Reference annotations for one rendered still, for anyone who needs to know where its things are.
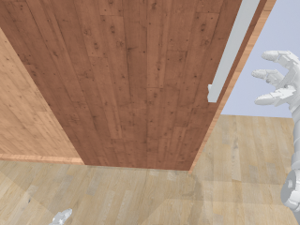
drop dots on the right robot forearm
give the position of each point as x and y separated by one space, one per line
295 110

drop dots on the robot right upper arm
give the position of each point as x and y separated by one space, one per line
290 193

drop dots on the wardrobe door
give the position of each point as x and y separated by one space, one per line
27 123
127 80

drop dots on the robot right hand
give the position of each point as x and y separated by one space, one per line
281 95

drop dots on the robot left hand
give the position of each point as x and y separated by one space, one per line
60 218

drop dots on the handle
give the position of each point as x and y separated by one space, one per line
239 29

